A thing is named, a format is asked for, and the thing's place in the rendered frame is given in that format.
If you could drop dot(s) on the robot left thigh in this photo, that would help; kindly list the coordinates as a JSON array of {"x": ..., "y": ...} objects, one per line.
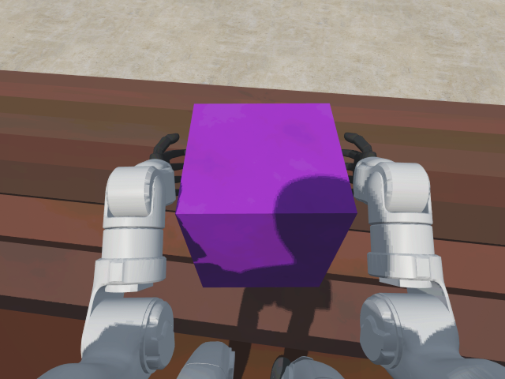
[{"x": 211, "y": 360}]

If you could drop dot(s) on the robot thigh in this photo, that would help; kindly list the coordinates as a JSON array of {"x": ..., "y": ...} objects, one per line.
[
  {"x": 310, "y": 369},
  {"x": 211, "y": 360}
]

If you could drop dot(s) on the left robot upper arm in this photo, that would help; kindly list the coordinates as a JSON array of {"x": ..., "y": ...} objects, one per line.
[{"x": 125, "y": 338}]

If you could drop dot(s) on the right robot forearm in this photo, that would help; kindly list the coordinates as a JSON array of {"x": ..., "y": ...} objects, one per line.
[{"x": 400, "y": 214}]

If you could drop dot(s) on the right robot upper arm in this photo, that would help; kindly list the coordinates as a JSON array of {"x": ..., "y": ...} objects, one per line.
[{"x": 413, "y": 336}]

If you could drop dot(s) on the left robot hand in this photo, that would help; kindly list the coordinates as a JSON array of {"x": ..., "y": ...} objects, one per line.
[{"x": 159, "y": 153}]

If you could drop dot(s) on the carton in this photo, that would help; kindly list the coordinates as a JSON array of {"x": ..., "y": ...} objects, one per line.
[{"x": 265, "y": 199}]

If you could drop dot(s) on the robot right thigh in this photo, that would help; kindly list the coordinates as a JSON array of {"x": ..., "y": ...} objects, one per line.
[{"x": 310, "y": 369}]

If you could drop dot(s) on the left robot forearm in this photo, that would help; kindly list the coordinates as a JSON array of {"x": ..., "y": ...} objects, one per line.
[{"x": 134, "y": 216}]

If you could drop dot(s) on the right robot hand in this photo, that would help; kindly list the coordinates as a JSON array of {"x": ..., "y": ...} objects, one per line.
[{"x": 363, "y": 145}]

